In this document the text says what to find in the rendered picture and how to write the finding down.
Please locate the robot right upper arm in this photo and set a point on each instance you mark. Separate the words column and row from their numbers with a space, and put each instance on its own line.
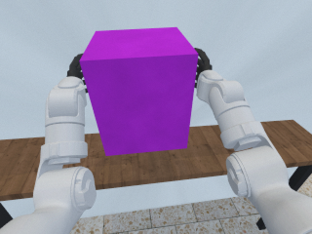
column 259, row 175

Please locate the table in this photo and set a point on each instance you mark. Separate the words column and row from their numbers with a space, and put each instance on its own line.
column 205, row 156

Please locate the robot left upper arm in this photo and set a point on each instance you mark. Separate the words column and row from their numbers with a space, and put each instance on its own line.
column 60, row 198

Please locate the robot left forearm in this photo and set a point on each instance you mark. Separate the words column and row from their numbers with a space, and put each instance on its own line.
column 65, row 126

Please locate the carton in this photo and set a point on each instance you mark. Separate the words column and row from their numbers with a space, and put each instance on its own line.
column 141, row 86

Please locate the right robot hand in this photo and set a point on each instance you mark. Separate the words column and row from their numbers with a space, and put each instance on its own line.
column 203, row 62

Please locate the robot right forearm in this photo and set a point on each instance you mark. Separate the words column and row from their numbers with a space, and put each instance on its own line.
column 226, row 98

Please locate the left robot hand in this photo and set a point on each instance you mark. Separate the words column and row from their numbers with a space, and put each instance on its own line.
column 75, row 69

